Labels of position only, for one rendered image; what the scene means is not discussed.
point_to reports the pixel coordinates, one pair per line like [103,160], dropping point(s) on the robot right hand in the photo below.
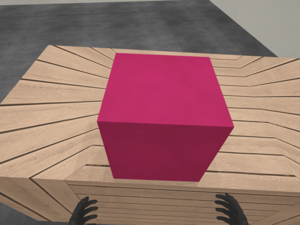
[234,212]

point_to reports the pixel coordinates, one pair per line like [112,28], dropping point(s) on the carton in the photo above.
[163,117]

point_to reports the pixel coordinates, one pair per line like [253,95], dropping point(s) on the robot left hand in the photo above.
[80,211]

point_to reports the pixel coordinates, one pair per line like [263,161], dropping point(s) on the pedestal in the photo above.
[52,154]

